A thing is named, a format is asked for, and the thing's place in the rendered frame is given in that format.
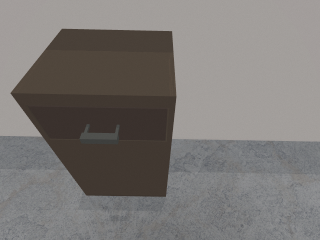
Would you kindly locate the cabinet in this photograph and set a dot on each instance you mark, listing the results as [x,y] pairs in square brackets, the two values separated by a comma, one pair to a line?
[107,68]

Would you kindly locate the handle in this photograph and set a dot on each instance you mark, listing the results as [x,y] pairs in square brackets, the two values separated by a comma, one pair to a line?
[99,138]

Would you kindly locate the drawer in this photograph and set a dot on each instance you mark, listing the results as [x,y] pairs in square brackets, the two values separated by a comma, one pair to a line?
[69,122]

